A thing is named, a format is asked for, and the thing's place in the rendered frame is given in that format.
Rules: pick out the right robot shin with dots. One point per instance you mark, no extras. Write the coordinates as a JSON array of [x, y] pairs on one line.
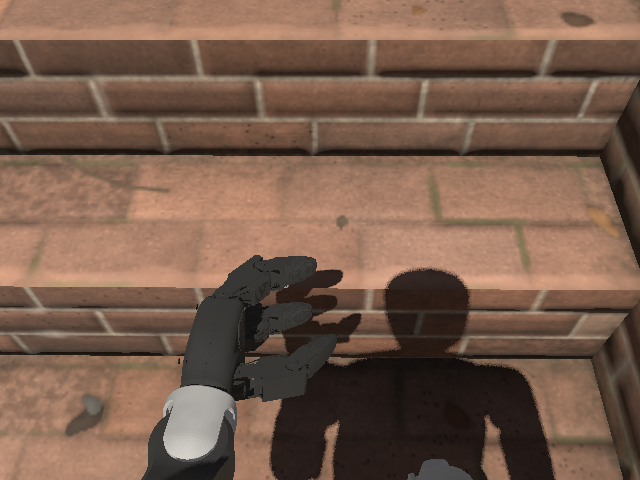
[[434, 463]]

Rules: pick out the left robot hand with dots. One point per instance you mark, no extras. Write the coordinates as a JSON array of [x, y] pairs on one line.
[[223, 331]]

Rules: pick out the left robot forearm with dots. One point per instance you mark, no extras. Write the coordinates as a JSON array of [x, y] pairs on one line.
[[195, 439]]

